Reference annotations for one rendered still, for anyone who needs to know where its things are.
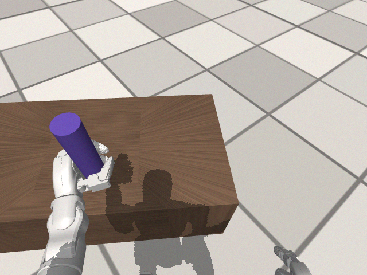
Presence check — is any left robot hand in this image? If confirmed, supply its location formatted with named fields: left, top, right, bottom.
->
left=53, top=139, right=115, bottom=198

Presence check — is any right robot hand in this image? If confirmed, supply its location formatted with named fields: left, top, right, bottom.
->
left=274, top=246, right=311, bottom=275

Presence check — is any left robot arm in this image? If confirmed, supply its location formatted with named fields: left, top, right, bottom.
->
left=37, top=195, right=89, bottom=275

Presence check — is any can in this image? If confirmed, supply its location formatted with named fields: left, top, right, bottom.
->
left=49, top=112, right=104, bottom=179

